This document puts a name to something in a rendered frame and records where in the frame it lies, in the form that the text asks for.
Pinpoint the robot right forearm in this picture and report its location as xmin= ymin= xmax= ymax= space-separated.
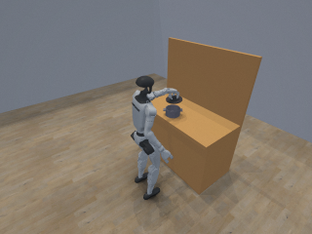
xmin=147 ymin=132 xmax=166 ymax=154

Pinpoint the table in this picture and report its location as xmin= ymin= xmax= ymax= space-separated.
xmin=151 ymin=37 xmax=262 ymax=195

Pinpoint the robot left forearm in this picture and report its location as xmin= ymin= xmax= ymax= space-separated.
xmin=152 ymin=88 xmax=171 ymax=98

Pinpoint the robot right foot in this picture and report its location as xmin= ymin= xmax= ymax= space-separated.
xmin=143 ymin=187 xmax=160 ymax=200

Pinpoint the robot right upper arm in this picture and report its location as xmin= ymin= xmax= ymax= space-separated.
xmin=143 ymin=104 xmax=157 ymax=138

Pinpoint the robot left upper arm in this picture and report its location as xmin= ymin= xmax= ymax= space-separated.
xmin=133 ymin=90 xmax=155 ymax=101

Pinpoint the lid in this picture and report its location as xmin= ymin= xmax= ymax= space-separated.
xmin=166 ymin=95 xmax=182 ymax=104

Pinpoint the left robot hand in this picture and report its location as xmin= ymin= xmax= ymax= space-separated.
xmin=168 ymin=88 xmax=179 ymax=99

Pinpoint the left robot thigh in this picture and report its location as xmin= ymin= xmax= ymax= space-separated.
xmin=131 ymin=131 xmax=148 ymax=161

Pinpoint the right robot hand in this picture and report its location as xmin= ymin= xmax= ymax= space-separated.
xmin=161 ymin=149 xmax=174 ymax=164

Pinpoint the pot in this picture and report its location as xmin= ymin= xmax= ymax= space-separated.
xmin=163 ymin=104 xmax=183 ymax=119

